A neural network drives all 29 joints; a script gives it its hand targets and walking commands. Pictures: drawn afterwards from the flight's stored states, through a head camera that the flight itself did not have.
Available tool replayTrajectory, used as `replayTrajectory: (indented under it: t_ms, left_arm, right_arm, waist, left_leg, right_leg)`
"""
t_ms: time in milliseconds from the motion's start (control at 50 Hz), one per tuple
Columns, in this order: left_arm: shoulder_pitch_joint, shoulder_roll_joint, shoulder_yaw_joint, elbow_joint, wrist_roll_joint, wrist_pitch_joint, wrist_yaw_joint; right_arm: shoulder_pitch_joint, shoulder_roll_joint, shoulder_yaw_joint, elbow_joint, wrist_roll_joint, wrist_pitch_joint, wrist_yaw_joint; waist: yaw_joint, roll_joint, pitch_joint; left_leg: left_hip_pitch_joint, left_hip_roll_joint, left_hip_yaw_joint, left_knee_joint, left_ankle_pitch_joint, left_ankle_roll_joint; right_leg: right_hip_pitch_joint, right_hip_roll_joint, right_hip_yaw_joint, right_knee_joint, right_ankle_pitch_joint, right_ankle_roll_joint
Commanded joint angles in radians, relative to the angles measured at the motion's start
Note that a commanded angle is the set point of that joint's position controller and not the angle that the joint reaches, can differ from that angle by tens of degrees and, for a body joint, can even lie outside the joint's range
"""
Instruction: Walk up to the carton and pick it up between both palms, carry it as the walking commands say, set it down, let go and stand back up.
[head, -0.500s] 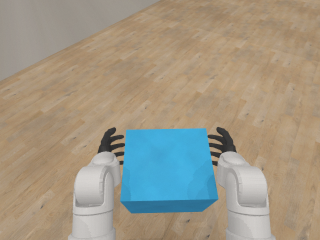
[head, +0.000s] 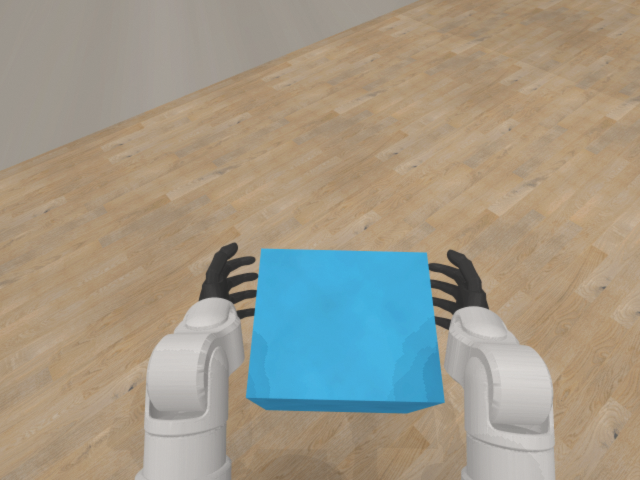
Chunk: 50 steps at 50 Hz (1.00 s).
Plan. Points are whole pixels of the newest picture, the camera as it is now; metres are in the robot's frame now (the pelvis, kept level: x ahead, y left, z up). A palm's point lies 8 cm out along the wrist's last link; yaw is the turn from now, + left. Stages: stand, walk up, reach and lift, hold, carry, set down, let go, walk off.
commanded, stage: carry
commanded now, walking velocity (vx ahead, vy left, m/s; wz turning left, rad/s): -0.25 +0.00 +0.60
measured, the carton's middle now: (339, 337) +0.30 +0.00 +0.01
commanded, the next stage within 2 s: none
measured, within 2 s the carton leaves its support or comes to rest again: neither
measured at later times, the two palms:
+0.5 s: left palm (187, 268) +0.34 +0.17 +0.11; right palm (405, 223) +0.42 -0.09 +0.09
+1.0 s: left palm (147, 349) +0.24 +0.19 +0.11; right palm (361, 230) +0.41 -0.03 +0.10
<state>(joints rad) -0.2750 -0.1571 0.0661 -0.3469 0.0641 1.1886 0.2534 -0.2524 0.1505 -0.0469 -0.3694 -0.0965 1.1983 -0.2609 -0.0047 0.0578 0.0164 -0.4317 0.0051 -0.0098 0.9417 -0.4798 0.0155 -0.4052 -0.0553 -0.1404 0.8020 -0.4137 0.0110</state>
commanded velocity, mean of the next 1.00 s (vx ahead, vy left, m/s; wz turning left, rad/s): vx -0.25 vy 0.00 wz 0.60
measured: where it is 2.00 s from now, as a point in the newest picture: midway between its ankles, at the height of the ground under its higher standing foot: outside the picture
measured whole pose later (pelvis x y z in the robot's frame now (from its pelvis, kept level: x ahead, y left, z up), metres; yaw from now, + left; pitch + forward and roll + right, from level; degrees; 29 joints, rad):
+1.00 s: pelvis +0.09 -0.10 +0.01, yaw +37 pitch +1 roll +0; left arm -0.27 -0.16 0.06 -0.39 0.06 1.20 0.25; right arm -0.26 0.15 -0.05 -0.42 -0.10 1.23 -0.25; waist 0.01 0.07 0.09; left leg -0.57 -0.01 0.00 0.92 -0.47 0.00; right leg -0.40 -0.06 -0.17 0.71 -0.31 -0.04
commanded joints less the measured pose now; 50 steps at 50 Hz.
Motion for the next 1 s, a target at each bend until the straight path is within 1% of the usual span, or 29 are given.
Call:
replayTrajectory:
  t_ms: [0, 40, 80, 140, 160, 180, 200, 220, 260, 320, 360, 380, 400, 420, 440, 480, 520, 640, 660, 680, 700, 720, 760, 880, 900, 920, 940, 960, 980]
  left_arm:
    - [-0.293, -0.993, -0.544, -0.097, -0.344, -0.030, -0.246]
    - [-0.297, -0.975, -0.525, -0.082, -0.308, -0.024, -0.239]
    - [-0.370, -0.988, -0.528, -0.115, -0.315, -0.026, -0.239]
    - [-0.365, -1.003, -0.552, -0.122, -0.338, -0.022, -0.240]
    - [-0.350, -0.993, -0.555, -0.112, -0.340, -0.015, -0.240]
    - [-0.353, -0.972, -0.562, -0.117, -0.345, -0.008, -0.239]
    - [-0.417, -0.961, -0.593, -0.154, -0.363, -0.004, -0.244]
    - [-0.419, -0.970, -0.614, -0.141, -0.367, 0.000, -0.246]
    - [-0.428, -1.004, -0.622, -0.131, -0.383, -0.001, -0.253]
    - [-0.398, -1.043, -0.616, -0.158, -0.399, -0.009, -0.259]
    - [-0.355, -1.039, -0.602, -0.157, -0.387, -0.017, -0.258]
    - [-0.351, -1.030, -0.591, -0.159, -0.375, -0.020, -0.259]
    - [-0.337, -1.011, -0.585, -0.153, -0.369, -0.023, -0.260]
    - [-0.315, -0.999, -0.568, -0.124, -0.359, -0.027, -0.259]
    - [-0.326, -0.981, -0.561, -0.139, -0.364, -0.025, -0.259]
    - [-0.301, -0.957, -0.544, -0.126, -0.326, -0.019, -0.250]
    - [-0.332, -0.974, -0.541, -0.133, -0.319, -0.018, -0.249]
    - [-0.319, -0.962, -0.554, -0.116, -0.330, 0.000, -0.246]
    - [-0.312, -0.956, -0.551, -0.101, -0.325, 0.006, -0.245]
    - [-0.320, -0.946, -0.567, -0.111, -0.330, 0.014, -0.246]
    - [-0.366, -0.948, -0.597, -0.145, -0.348, 0.017, -0.251]
    - [-0.382, -0.969, -0.620, -0.153, -0.358, 0.017, -0.251]
    - [-0.409, -1.000, -0.632, -0.159, -0.381, 0.016, -0.255]
    - [-0.347, -1.024, -0.617, -0.183, -0.400, -0.001, -0.260]
    - [-0.331, -1.020, -0.611, -0.184, -0.393, -0.002, -0.262]
    - [-0.327, -1.015, -0.610, -0.170, -0.389, -0.004, -0.265]
    - [-0.309, -1.008, -0.601, -0.155, -0.379, -0.002, -0.267]
    - [-0.336, -0.999, -0.608, -0.180, -0.385, 0.001, -0.269]
    - [-0.326, -0.985, -0.589, -0.161, -0.371, 0.004, -0.268]
  right_arm:
    - [-0.418, 1.013, 0.611, -0.172, 0.407, -0.023, 0.248]
    - [-0.404, 1.006, 0.610, -0.106, 0.407, -0.012, 0.259]
    - [-0.426, 1.029, 0.609, -0.105, 0.411, -0.015, 0.266]
    - [-0.407, 1.014, 0.589, -0.117, 0.400, -0.017, 0.261]
    - [-0.371, 0.999, 0.579, -0.093, 0.387, -0.016, 0.258]
    - [-0.335, 0.981, 0.560, -0.072, 0.376, -0.013, 0.255]
    - [-0.313, 0.980, 0.529, -0.045, 0.366, -0.020, 0.248]
    - [-0.312, 0.990, 0.527, -0.043, 0.359, -0.016, 0.245]
    - [-0.352, 1.001, 0.524, -0.081, 0.353, -0.019, 0.248]
    - [-0.357, 1.035, 0.557, -0.143, 0.365, -0.031, 0.248]
    - [-0.339, 1.033, 0.572, -0.163, 0.365, -0.031, 0.249]
    - [-0.348, 1.033, 0.585, -0.167, 0.369, -0.030, 0.248]
    - [-0.370, 1.014, 0.597, -0.179, 0.377, -0.029, 0.246]
    - [-0.424, 1.015, 0.622, -0.219, 0.395, -0.020, 0.247]
    - [-0.429, 1.017, 0.622, -0.204, 0.409, -0.018, 0.248]
    - [-0.410, 1.017, 0.643, -0.155, 0.416, -0.007, 0.255]
    - [-0.404, 1.031, 0.643, -0.140, 0.414, -0.004, 0.264]
    - [-0.370, 0.995, 0.604, -0.121, 0.387, 0.007, 0.251]
    - [-0.350, 0.984, 0.594, -0.094, 0.374, 0.011, 0.251]
    - [-0.312, 0.971, 0.571, -0.074, 0.362, 0.012, 0.250]
    - [-0.282, 0.979, 0.544, -0.057, 0.353, 0.005, 0.248]
    - [-0.300, 1.002, 0.544, -0.074, 0.361, 0.005, 0.253]
    - [-0.356, 1.011, 0.545, -0.112, 0.363, 0.002, 0.260]
    - [-0.340, 1.021, 0.574, -0.182, 0.357, -0.011, 0.254]
    - [-0.335, 1.018, 0.579, -0.186, 0.357, -0.010, 0.252]
    - [-0.343, 1.004, 0.595, -0.197, 0.362, -0.008, 0.253]
    - [-0.371, 0.999, 0.605, -0.223, 0.367, 0.001, 0.254]
    - [-0.395, 1.010, 0.611, -0.214, 0.380, 0.002, 0.253]
    - [-0.395, 1.010, 0.614, -0.191, 0.386, 0.007, 0.254]
  waist:
    - [0.023, -0.447, -0.543]
    - [0.019, -0.260, -0.402]
    - [0.013, -0.273, -0.343]
    - [0.013, -0.307, -0.401]
    - [-0.010, -0.239, -0.469]
    - [-0.030, -0.080, -0.521]
    - [-0.042, 0.276, -0.547]
    - [-0.030, 0.290, -0.526]
    - [-0.021, 0.134, -0.441]
    - [-0.017, 0.170, -0.481]
    - [-0.006, 0.137, -0.540]
    - [0.006, 0.070, -0.561]
    - [0.019, -0.085, -0.584]
    - [0.027, -0.422, -0.547]
    - [0.016, -0.386, -0.549]
    - [0.019, -0.223, -0.460]
    - [0.015, -0.258, -0.405]
    - [0.004, -0.286, -0.450]
    - [-0.014, -0.214, -0.484]
    - [-0.027, -0.034, -0.514]
    - [-0.036, 0.285, -0.525]
    - [-0.024, 0.280, -0.530]
    - [-0.013, 0.169, -0.462]
    - [-0.001, 0.116, -0.580]
    - [0.009, 0.075, -0.582]
    - [0.013, -0.085, -0.568]
    - [0.025, -0.409, -0.522]
    - [0.014, -0.351, -0.514]
    - [0.013, -0.261, -0.485]
  left_leg:
    - [-0.291, -0.041, 0.050, 0.373, -0.263, -0.034]
    - [-0.317, 0.017, 0.020, 0.295, -0.193, -0.039]
    - [-0.266, 0.046, 0.062, 0.013, -0.073, -0.037]
    - [-0.059, -0.048, 0.218, -0.278, 0.149, -0.048]
    - [0.139, -0.022, 0.192, -0.396, 0.386, -0.022]
    - [0.408, 0.122, -0.019, -0.355, 1.006, 0.064]
    - [0.596, 0.305, -0.315, -0.274, 1.786, 0.200]
    - [0.655, 0.339, -0.374, -0.283, 1.980, 0.233]
    - [0.532, 0.354, -0.334, -0.320, 1.696, 0.220]
    - [0.500, 0.293, -0.240, -0.287, 1.612, 0.179]
    - [0.426, 0.239, -0.163, -0.229, 1.517, 0.130]
    - [0.291, 0.193, -0.099, -0.149, 1.261, 0.083]
    - [0.084, 0.096, -0.042, -0.053, 0.754, 0.021]
    - [-0.221, -0.052, 0.071, 0.144, -0.141, -0.036]
    - [-0.277, -0.023, 0.058, 0.291, -0.253, -0.033]
    - [-0.305, 0.008, 0.040, 0.312, -0.170, -0.037]
    - [-0.304, 0.043, 0.063, 0.159, -0.091, -0.049]
    - [0.001, -0.030, 0.210, -0.362, 0.223, -0.035]
    - [0.201, 0.025, 0.151, -0.452, 0.495, -0.004]
    - [0.436, 0.185, -0.074, -0.363, 1.116, 0.092]
    - [0.583, 0.346, -0.337, -0.304, 1.773, 0.205]
    - [0.597, 0.351, -0.340, -0.305, 1.836, 0.222]
    - [0.461, 0.345, -0.285, -0.359, 1.492, 0.207]
    - [0.337, 0.238, -0.181, -0.345, 1.214, 0.118]
    - [0.238, 0.198, -0.155, -0.320, 0.983, 0.080]
    - [0.112, 0.102, -0.076, -0.235, 0.639, 0.024]
    - [-0.116, -0.036, 0.064, 0.032, 0.000, -0.025]
    - [-0.179, -0.015, 0.051, 0.217, -0.215, -0.018]
    - [-0.190, 0.001, 0.028, 0.295, -0.180, -0.016]
  right_leg:
    - [0.705, -0.436, 0.346, -0.158, 1.894, -0.264]
    - [0.568, -0.410, 0.280, -0.203, 1.564, -0.233]
    - [0.513, -0.325, 0.148, -0.174, 1.356, -0.144]
    - [0.484, -0.253, -0.002, -0.046, 1.328, -0.081]
    - [0.387, -0.241, -0.052, 0.067, 1.255, -0.029]
    - [0.126, -0.184, -0.065, 0.236, 0.893, 0.043]
    - [-0.156, -0.043, -0.038, 0.438, 0.069, 0.090]
    - [-0.243, 0.028, 0.050, 0.475, -0.344, 0.077]
    - [-0.252, 0.000, 0.113, 0.379, -0.313, 0.054]
    - [-0.161, 0.017, 0.079, 0.081, -0.173, 0.052]
    - [0.037, 0.021, 0.017, -0.166, 0.062, 0.050]
    - [0.226, -0.041, 0.020, -0.279, 0.391, 0.033]
    - [0.474, -0.157, 0.114, -0.310, 0.957, -0.027]
    - [0.649, -0.384, 0.314, -0.188, 1.656, -0.190]
    - [0.692, -0.436, 0.322, -0.169, 1.796, -0.243]
    - [0.596, -0.413, 0.261, -0.212, 1.493, -0.223]
    - [0.579, -0.350, 0.170, -0.203, 1.320, -0.173]
    - [0.488, -0.270, -0.038, -0.047, 1.219, -0.075]
    - [0.339, -0.246, -0.072, 0.032, 1.075, -0.022]
    - [0.072, -0.172, -0.066, 0.163, 0.664, 0.044]
    - [-0.162, -0.025, -0.058, 0.312, -0.150, 0.076]
    - [-0.181, -0.006, 0.045, 0.356, -0.339, 0.072]
    - [-0.175, -0.018, 0.102, 0.298, -0.280, 0.063]
    - [0.153, 0.023, 0.011, -0.199, 0.062, 0.048]
    - [0.281, -0.024, 0.030, -0.295, 0.218, 0.029]
    - [0.397, -0.145, 0.147, -0.343, 0.560, -0.046]
    - [0.443, -0.394, 0.343, -0.332, 1.005, -0.204]
    - [0.473, -0.449, 0.343, -0.306, 1.197, -0.265]
    - [0.430, -0.434, 0.291, -0.301, 1.164, -0.262]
